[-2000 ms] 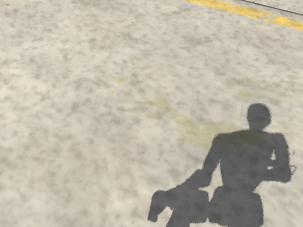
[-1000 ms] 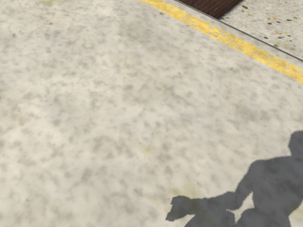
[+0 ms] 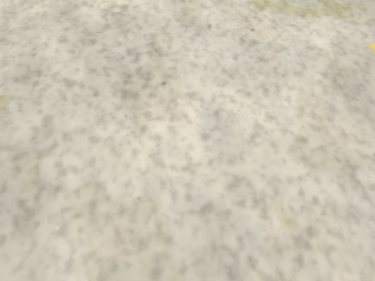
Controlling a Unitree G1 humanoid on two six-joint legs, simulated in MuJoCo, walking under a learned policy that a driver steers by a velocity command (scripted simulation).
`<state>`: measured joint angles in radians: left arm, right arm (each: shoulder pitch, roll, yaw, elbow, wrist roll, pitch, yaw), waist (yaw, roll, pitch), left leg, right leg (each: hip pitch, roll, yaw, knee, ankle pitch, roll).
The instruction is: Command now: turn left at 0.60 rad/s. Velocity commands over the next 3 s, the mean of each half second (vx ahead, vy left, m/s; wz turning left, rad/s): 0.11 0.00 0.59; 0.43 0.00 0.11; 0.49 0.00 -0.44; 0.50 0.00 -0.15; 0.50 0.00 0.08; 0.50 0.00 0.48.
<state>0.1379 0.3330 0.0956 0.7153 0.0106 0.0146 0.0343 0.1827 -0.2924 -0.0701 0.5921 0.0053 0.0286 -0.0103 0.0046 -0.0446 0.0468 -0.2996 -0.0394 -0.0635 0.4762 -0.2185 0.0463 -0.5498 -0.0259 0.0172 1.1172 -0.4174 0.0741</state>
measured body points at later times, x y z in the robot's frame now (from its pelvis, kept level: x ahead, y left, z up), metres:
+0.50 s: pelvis +0.03 -0.02 +0.00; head +0.05 -0.03 +0.45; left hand +0.04 +0.29 -0.09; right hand +0.27 -0.25 -0.09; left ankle +0.01 +0.13 -0.65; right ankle +0.04 -0.14 -0.74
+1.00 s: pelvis +0.19 +0.13 +0.00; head +0.20 +0.15 +0.45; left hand +0.23 +0.43 -0.11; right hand +0.33 -0.11 -0.10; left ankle +0.10 +0.19 -0.74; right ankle +0.34 +0.00 -0.66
